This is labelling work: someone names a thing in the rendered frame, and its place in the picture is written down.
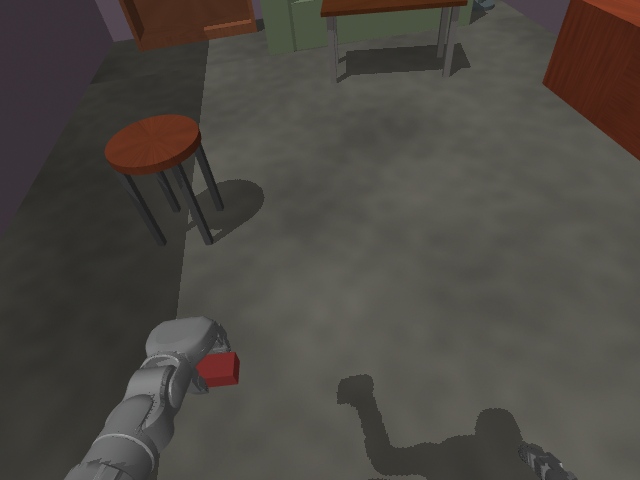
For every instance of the sofa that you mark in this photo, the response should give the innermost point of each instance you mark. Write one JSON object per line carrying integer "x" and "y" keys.
{"x": 292, "y": 25}

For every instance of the stool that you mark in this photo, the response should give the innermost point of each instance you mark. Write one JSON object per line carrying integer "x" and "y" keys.
{"x": 155, "y": 144}

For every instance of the left robot arm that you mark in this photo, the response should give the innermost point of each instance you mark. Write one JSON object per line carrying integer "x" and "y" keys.
{"x": 141, "y": 425}

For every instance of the small box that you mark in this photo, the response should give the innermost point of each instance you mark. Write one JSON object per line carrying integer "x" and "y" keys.
{"x": 219, "y": 369}

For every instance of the coffee table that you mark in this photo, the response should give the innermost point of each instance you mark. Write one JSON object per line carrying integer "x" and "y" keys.
{"x": 332, "y": 8}

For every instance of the bookshelf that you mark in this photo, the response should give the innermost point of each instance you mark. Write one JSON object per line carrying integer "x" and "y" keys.
{"x": 164, "y": 23}

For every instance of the right robot hand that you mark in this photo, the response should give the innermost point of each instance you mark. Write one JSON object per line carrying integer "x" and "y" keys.
{"x": 545, "y": 465}

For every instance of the left robot hand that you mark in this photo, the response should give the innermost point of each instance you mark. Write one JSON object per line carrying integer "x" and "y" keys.
{"x": 192, "y": 338}

